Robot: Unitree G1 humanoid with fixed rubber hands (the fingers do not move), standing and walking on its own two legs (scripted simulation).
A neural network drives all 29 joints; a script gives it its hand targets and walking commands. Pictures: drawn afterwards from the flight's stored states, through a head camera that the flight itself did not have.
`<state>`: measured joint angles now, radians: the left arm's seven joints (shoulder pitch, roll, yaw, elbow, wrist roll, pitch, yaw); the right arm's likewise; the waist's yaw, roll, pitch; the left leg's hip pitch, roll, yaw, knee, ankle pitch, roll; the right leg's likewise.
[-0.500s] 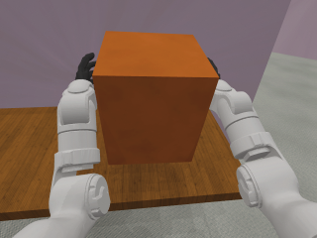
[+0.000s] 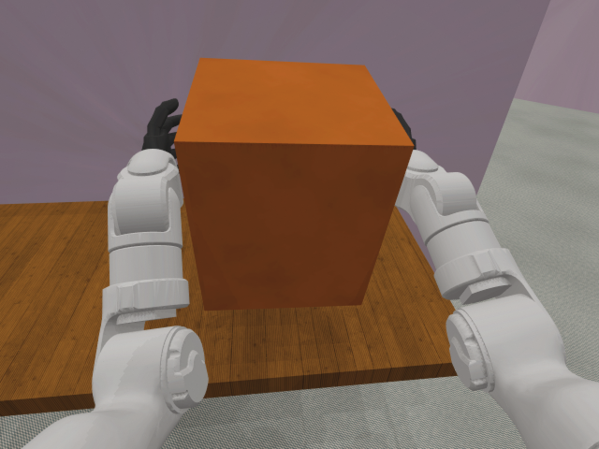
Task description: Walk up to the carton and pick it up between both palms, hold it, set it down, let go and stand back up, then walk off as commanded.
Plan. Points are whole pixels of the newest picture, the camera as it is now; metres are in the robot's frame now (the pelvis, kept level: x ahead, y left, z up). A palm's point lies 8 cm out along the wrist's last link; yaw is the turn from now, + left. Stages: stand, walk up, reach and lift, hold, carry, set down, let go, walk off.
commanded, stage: hold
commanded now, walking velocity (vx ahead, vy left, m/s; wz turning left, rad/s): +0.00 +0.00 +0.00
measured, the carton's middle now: (284, 187) +0.36 +0.00 +0.23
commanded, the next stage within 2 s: set down in 0.68 s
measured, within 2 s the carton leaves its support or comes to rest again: neither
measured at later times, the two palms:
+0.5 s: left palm (160, 161) +0.37 +0.15 +0.27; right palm (399, 162) +0.36 -0.15 +0.26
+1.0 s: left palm (157, 135) +0.37 +0.15 +0.30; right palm (399, 151) +0.37 -0.15 +0.27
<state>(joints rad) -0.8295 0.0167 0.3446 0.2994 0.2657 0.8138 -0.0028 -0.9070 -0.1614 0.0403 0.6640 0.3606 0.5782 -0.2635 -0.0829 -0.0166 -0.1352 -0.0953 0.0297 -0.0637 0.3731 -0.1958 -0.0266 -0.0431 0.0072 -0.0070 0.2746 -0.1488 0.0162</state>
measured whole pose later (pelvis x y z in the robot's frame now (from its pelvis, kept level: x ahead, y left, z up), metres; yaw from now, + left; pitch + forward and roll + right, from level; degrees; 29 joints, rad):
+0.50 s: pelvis +0.00 +0.00 +0.00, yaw +0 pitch -5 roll -1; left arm -0.83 0.02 0.34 0.30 0.27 0.81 0.00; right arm -0.91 -0.16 0.04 0.67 0.36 0.58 -0.26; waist -0.08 -0.02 -0.13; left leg -0.09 0.03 -0.06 0.37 -0.20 -0.03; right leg -0.04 0.01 -0.01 0.27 -0.15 0.02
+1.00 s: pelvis +0.00 +0.00 +0.00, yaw +0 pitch -7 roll -1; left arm -0.93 0.01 0.43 0.37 0.34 0.67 -0.05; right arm -0.96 -0.10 -0.07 0.78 0.23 0.39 -0.20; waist -0.08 -0.02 -0.08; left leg -0.02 0.02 -0.05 0.33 -0.18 -0.02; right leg 0.01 0.00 0.00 0.27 -0.15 0.02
